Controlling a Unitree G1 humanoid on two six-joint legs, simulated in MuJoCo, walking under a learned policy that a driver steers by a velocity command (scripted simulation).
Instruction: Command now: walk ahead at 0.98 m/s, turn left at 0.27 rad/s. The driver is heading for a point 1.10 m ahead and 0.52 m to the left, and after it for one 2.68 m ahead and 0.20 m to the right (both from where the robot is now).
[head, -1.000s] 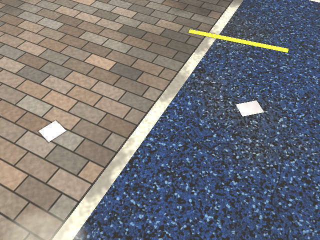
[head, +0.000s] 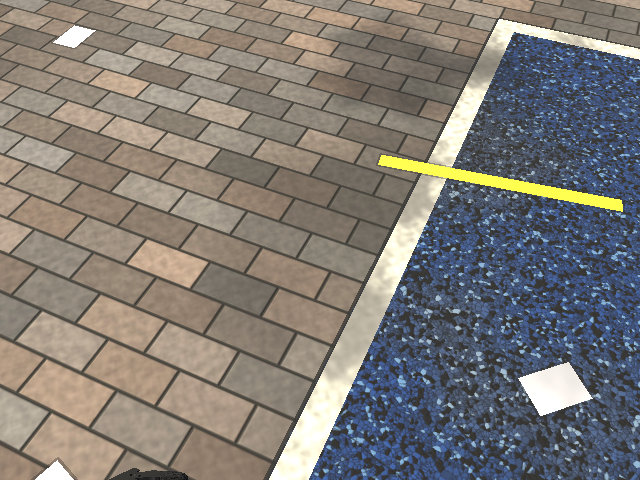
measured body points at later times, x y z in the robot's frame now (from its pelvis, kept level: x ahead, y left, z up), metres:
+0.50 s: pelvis +0.46 +0.03 -0.01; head +0.48 +0.05 +0.44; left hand +0.30 +0.25 -0.15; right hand +0.76 -0.11 -0.08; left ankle +0.62 +0.19 -0.67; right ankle +0.32 -0.10 -0.73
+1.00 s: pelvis +0.87 +0.26 -0.01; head +0.90 +0.30 +0.43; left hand +0.94 +0.60 -0.06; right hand +1.05 +0.02 -0.12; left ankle +0.69 +0.15 -0.73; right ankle +1.14 +0.30 -0.70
